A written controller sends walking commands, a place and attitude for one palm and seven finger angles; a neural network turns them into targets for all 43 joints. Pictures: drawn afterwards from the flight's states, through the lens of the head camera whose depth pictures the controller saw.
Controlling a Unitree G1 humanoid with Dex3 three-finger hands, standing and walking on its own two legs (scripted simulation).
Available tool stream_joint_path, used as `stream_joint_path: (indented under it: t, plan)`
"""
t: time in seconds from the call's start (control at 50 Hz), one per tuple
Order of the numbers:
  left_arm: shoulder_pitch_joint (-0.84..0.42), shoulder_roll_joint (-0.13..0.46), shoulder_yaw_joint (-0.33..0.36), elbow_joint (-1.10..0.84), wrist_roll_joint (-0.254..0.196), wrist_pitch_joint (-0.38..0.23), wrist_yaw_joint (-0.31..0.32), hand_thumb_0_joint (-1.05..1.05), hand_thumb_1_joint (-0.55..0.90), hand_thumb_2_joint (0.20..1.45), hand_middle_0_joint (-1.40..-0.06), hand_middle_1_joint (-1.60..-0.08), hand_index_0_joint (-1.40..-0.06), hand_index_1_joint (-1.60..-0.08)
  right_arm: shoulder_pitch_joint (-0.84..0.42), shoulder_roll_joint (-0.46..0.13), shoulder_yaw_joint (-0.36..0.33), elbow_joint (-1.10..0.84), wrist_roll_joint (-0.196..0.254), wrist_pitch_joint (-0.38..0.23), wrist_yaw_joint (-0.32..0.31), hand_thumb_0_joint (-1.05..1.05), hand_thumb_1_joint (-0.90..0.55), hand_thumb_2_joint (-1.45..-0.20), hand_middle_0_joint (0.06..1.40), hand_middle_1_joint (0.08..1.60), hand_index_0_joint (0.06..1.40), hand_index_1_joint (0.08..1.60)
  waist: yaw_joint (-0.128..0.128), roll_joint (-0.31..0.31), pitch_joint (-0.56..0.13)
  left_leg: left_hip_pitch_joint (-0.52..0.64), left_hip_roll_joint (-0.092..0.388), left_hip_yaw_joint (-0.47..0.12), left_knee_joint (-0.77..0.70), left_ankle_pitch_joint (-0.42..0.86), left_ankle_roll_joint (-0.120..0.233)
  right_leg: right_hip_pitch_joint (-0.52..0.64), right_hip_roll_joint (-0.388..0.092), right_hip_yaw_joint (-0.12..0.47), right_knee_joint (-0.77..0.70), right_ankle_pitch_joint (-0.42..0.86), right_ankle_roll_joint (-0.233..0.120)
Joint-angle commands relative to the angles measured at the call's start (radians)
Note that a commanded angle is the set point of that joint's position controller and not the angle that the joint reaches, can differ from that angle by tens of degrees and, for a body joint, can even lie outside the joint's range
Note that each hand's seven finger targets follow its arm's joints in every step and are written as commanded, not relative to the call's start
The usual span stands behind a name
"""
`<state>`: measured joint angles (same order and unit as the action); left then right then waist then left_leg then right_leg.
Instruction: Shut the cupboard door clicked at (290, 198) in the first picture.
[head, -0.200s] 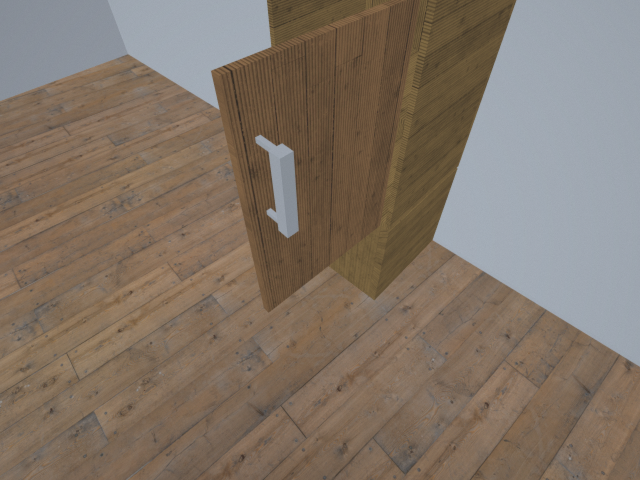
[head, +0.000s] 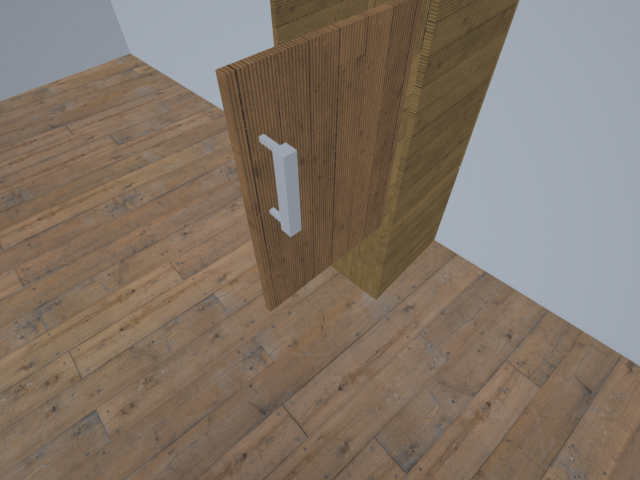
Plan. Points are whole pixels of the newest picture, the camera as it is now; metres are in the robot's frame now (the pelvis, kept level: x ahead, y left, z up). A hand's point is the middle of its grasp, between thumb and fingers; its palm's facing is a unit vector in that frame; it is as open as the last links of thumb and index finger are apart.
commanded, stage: stand and wait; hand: left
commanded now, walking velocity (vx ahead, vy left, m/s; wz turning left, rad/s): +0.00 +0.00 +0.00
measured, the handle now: (279, 187) +0.53 +0.10 +0.04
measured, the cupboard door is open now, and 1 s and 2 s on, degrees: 86 86 86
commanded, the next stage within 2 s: look at it before walking up in 0.08 s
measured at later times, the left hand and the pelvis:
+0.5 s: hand out of the picture +0.05 +0.24 -0.16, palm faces -0.01 -0.95 -0.31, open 7.4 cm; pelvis +0.00 +0.00 +0.00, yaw +0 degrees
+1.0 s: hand out of the picture +0.06 +0.22 -0.17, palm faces -0.07 -0.96 -0.28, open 7.4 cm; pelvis -0.01 +0.00 -0.01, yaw -5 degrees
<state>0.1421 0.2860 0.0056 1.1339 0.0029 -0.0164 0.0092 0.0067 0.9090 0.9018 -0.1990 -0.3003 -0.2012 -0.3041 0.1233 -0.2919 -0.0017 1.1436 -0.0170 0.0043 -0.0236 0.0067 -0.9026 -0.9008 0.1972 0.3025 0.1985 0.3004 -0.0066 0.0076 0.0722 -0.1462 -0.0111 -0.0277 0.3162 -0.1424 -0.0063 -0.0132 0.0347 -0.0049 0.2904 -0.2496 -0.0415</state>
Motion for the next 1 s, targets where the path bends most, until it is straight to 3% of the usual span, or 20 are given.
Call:
stream_joint_path:
  t: [0.0, 0.18, 0.72, 0.76, 0.82, 0.9, 0.98]
  plan:
    - [0.004, 0.192, 0.039, -0.049, 0.001, -0.016, 0.017, 0.0, 0.9, 0.9, -0.2, -0.3, -0.2, -0.3, -0.011, -0.179, -0.033, -0.053, 0.004, -0.022, -0.007, 0.0, -0.9, -0.9, 0.2, 0.3, 0.2, 0.3, 0.002, -0.007, -0.089, 0.095, 0.122, -0.089, -0.006, 0.221, 0.034, -0.065, -0.153, 0.092, -0.041, 0.25, -0.008]
    - [0.006, 0.195, 0.04, -0.051, 0.002, -0.017, 0.016, 0.0, 0.9, 0.9, -0.2, -0.3, -0.2, -0.3, -0.019, -0.185, -0.034, -0.056, 0.005, -0.02, -0.006, 0.0, -0.9, -0.9, 0.2, 0.3, 0.2, 0.3, 0.003, -0.006, -0.07, 0.089, 0.119, -0.092, -0.012, 0.186, 0.032, -0.081, -0.151, 0.095, -0.057, 0.206, -0.007]
    - [-0.012, 0.21, 0.039, -0.052, 0.001, -0.017, 0.015, 0.0, 0.9, 0.9, -0.2, -0.3, -0.2, -0.3, -0.028, -0.2, -0.034, -0.056, 0.005, -0.023, -0.005, 0.0, -0.9, -0.9, 0.2, 0.3, 0.2, 0.3, 0.002, -0.007, -0.081, 0.093, 0.122, -0.095, -0.018, 0.217, 0.032, -0.066, -0.154, 0.091, -0.051, 0.234, -0.006]
    - [-0.016, 0.21, 0.043, -0.061, 0.002, -0.012, 0.014, 0.0, 0.9, 0.9, -0.2, -0.3, -0.2, -0.3, -0.019, -0.2, -0.036, -0.058, 0.002, -0.021, -0.009, 0.0, -0.9, -0.9, 0.2, 0.3, 0.2, 0.3, -0.002, -0.011, -0.082, 0.103, 0.131, -0.079, 0.002, 0.225, 0.029, -0.083, -0.149, 0.106, -0.038, 0.272, -0.01]
    - [0.034, 0.117, 0.034, -0.062, 0.002, 0.017, 0.021, 0.0, 0.9, 0.9, -0.2, -0.3, -0.2, -0.3, 0.05, -0.095, -0.024, -0.054, 0.0, -0.002, -0.017, 0.0, -0.9, -0.9, 0.2, 0.3, 0.2, 0.3, -0.006, -0.009, -0.099, 0.094, 0.14, -0.029, 0.065, 0.24, 0.014, -0.101, -0.148, 0.122, 0.028, 0.354, 0.0]
    - [0.055, 0.128, 0.055, -0.107, 0.007, 0.04, 0.016, 0.0, 0.9, 0.9, -0.2, -0.3, -0.2, -0.3, 0.07, -0.117, -0.05, -0.101, -0.001, 0.014, -0.028, 0.0, -0.9, -0.9, 0.2, 0.3, 0.2, 0.3, -0.007, 0.002, -0.09, 0.068, 0.168, -0.007, 0.122, 0.209, 0.025, -0.167, -0.123, 0.153, 0.129, 0.361, -0.01]
    - [0.068, 0.102, 0.066, -0.16, 0.011, 0.054, 0.003, 0.0, 0.9, 0.9, -0.2, -0.3, -0.2, -0.3, 0.072, -0.14, -0.069, -0.15, -0.005, 0.019, -0.033, 0.0, -0.9, -0.9, 0.2, 0.3, 0.2, 0.3, 0.003, 0.085, -0.079, 0.035, 0.258, -0.073, 0.091, 0.139, 0.086, -0.264, -0.057, 0.133, 0.287, 0.18, 0.002]
